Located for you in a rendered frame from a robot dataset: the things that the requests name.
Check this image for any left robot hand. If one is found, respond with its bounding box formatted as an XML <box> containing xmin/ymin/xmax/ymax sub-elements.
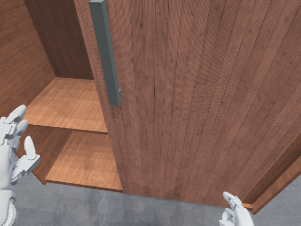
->
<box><xmin>0</xmin><ymin>105</ymin><xmax>40</xmax><ymax>190</ymax></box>

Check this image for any handle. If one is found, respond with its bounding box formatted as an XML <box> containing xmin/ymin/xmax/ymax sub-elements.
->
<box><xmin>88</xmin><ymin>0</ymin><xmax>121</xmax><ymax>106</ymax></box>

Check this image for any right robot hand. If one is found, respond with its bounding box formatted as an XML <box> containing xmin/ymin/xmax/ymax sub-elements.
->
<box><xmin>219</xmin><ymin>192</ymin><xmax>254</xmax><ymax>226</ymax></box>

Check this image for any wardrobe door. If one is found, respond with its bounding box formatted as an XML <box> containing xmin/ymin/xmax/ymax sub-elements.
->
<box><xmin>74</xmin><ymin>0</ymin><xmax>301</xmax><ymax>208</ymax></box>
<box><xmin>242</xmin><ymin>133</ymin><xmax>301</xmax><ymax>204</ymax></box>

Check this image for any robot left forearm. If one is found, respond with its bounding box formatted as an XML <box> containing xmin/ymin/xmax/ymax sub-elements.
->
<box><xmin>0</xmin><ymin>190</ymin><xmax>18</xmax><ymax>226</ymax></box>

